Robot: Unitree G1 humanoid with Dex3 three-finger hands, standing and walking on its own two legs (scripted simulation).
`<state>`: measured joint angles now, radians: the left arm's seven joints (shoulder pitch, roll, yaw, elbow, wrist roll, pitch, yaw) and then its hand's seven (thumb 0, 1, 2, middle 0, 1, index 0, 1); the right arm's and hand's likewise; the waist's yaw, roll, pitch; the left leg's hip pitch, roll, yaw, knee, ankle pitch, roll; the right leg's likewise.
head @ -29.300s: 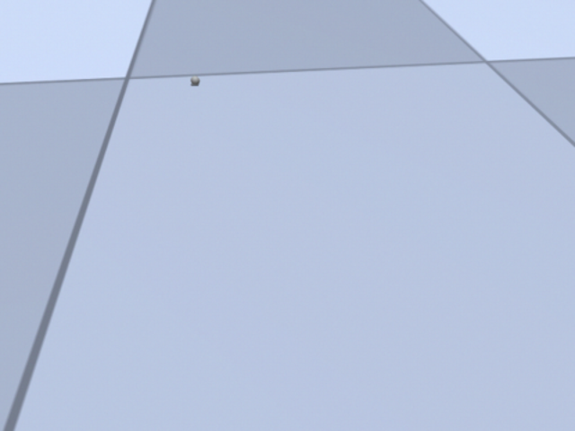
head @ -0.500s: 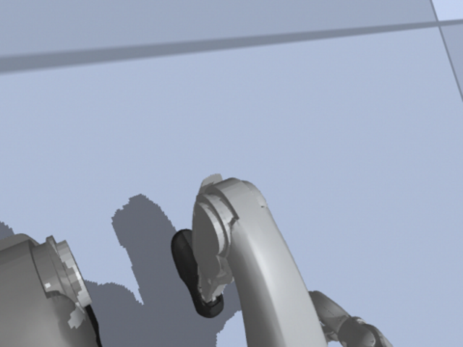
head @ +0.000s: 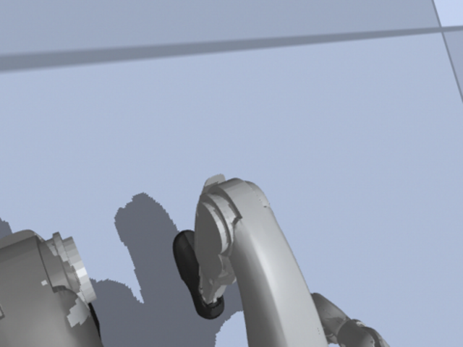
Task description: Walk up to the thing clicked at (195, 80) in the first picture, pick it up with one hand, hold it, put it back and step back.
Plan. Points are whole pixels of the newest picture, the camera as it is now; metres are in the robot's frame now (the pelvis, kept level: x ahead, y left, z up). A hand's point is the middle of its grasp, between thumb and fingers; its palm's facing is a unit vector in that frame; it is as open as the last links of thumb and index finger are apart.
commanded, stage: withdraw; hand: left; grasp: from above
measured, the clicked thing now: out of the picture +0.43 +0.37 -0.27
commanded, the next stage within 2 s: home in 0.76 s
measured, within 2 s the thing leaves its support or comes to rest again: neither
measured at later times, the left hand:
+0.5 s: hand out of the picture +0.39 +0.37 -0.07, palm faces -0.53 -0.17 -0.83, open 13.9 cm
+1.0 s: hand out of the picture +0.43 +0.37 -0.10, palm faces -0.33 -0.09 -0.94, open 13.5 cm
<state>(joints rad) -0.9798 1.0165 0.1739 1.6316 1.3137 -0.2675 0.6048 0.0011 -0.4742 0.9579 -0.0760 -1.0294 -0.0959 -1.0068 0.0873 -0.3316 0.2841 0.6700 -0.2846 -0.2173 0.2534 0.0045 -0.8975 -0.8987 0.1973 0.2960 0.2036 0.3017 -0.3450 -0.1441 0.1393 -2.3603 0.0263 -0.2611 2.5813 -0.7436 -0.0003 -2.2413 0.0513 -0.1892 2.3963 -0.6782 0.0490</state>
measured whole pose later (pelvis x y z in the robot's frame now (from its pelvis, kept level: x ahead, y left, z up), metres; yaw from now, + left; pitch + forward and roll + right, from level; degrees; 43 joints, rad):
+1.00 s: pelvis -0.01 +0.00 +0.04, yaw +7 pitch +35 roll -9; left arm -0.94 0.78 0.13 1.32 1.23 -0.16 0.38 0.00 -0.41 0.98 -0.16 -0.91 -0.16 -0.91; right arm 0.20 -0.24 0.08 0.71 -0.13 -0.03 0.15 0.01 -0.90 -0.90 0.20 0.30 0.20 0.30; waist -0.24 0.02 -0.07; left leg -2.34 0.01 -0.12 2.38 -0.67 0.02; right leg -2.25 0.01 -0.08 2.29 -0.66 0.04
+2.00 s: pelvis +0.06 +0.01 +0.39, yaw +15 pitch +15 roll -4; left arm 0.39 0.23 0.06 -0.04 -0.06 0.44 0.08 0.01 0.90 0.90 -0.20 -0.30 -0.21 -0.29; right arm 0.29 -0.21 0.05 0.54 0.04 -0.15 -0.16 0.02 -0.90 -0.90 0.20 0.30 0.21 0.30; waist -0.07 0.05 -0.19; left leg -0.91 0.03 -0.06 1.16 -0.52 0.00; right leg -0.85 0.00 -0.06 1.09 -0.51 0.01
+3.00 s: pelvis +0.07 +0.01 +0.42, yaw +16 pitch +10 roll -3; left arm 0.50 0.22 0.04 -0.12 -0.06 0.46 0.02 0.01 0.91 0.90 -0.20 -0.30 -0.20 -0.29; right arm 0.30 -0.22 0.04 0.55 0.00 -0.24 -0.18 0.02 -0.90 -0.90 0.20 0.30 0.21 0.30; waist -0.04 0.05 -0.16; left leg -0.70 0.03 -0.05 1.02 -0.49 0.00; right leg -0.64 0.00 -0.06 0.95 -0.48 0.01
